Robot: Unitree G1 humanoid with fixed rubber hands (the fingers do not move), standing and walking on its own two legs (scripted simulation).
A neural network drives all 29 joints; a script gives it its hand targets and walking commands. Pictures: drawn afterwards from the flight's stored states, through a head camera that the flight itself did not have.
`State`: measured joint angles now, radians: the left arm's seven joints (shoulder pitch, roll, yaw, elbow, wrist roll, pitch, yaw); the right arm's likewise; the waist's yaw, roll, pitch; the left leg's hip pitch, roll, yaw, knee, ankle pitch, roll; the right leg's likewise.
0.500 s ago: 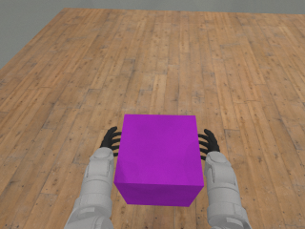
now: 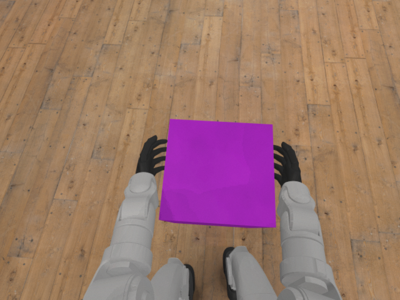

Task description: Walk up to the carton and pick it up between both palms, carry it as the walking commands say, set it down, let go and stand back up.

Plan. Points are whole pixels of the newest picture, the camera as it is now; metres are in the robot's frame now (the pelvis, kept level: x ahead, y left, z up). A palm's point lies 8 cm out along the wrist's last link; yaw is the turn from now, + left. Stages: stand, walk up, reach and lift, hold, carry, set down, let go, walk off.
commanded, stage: set down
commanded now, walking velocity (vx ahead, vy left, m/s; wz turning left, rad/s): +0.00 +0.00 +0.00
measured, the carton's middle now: (215, 181) +0.36 -0.04 -0.14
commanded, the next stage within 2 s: none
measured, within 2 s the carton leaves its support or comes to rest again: neither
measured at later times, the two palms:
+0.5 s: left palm (155, 171) +0.40 +0.10 -0.14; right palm (277, 176) +0.37 -0.19 -0.14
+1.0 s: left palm (161, 173) +0.42 +0.10 -0.22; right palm (267, 176) +0.39 -0.19 -0.23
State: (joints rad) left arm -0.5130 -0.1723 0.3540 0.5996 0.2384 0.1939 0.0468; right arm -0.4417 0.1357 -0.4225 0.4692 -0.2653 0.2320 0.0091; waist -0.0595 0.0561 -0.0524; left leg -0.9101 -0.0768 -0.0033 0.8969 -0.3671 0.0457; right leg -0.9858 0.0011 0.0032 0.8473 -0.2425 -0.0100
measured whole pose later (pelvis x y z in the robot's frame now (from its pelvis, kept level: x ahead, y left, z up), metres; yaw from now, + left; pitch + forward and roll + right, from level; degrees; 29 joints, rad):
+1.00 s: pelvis -0.03 -0.01 -0.15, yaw +1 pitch +40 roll +1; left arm -0.84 -0.06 0.39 0.70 0.17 0.24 0.08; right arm -0.78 0.05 -0.45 0.59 -0.21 0.27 -0.04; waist -0.05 0.04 -0.19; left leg -1.70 -0.07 0.02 1.57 -0.57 0.03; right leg -1.79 0.01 -0.01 1.50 -0.41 -0.02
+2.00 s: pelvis -0.06 -0.01 -0.29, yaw +2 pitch +45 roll +2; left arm -1.19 0.06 0.38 0.76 0.11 0.26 0.12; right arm -1.14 -0.09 -0.43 0.70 -0.14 0.28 -0.06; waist -0.06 0.04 0.03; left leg -2.16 -0.09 0.04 2.00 -0.63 0.02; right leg -2.26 0.00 -0.02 1.92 -0.44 -0.04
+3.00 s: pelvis -0.06 -0.01 -0.35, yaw +2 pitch +39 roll +1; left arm -1.36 0.16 0.25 0.93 0.00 0.22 0.17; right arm -1.41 -0.26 -0.33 0.99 -0.01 0.23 -0.05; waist -0.08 0.02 0.26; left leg -2.26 -0.10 0.05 2.22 -0.65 0.02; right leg -2.36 -0.02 -0.02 2.13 -0.46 -0.03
